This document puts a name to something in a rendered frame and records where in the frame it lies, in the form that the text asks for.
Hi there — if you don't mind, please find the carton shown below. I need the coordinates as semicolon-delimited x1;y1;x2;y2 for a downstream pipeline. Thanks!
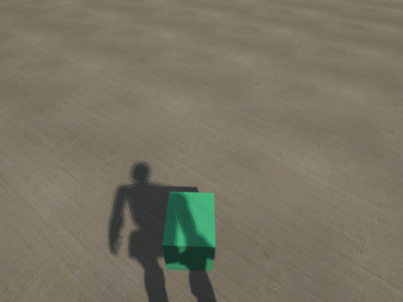
162;191;215;271

